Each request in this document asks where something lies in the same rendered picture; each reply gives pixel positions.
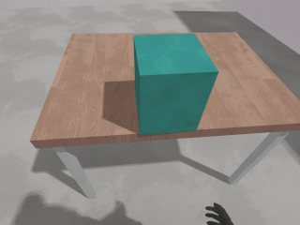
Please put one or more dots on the carton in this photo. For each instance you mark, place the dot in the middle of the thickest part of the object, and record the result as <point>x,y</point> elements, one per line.
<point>174,77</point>

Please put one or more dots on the table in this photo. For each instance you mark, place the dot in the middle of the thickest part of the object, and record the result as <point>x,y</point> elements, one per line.
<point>92,99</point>

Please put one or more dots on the robot right hand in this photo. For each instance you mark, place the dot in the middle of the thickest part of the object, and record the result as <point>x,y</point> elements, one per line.
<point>221,216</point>

